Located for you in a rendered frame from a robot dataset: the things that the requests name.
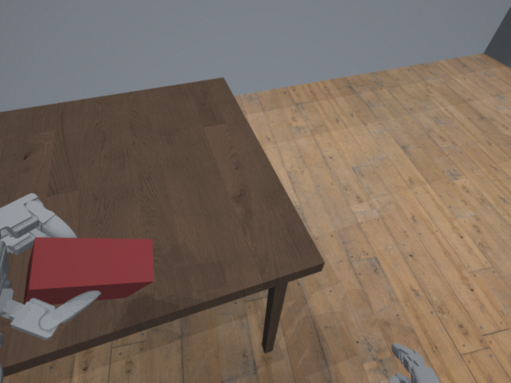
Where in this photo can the sponge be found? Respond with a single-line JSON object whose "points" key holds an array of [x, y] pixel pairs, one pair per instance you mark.
{"points": [[62, 268]]}

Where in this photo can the table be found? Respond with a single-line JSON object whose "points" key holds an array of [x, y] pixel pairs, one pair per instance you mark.
{"points": [[178, 164]]}

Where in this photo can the robot left hand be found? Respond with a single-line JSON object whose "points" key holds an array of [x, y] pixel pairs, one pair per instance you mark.
{"points": [[20, 222]]}

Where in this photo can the robot right hand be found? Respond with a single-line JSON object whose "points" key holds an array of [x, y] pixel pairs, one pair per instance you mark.
{"points": [[414, 364]]}

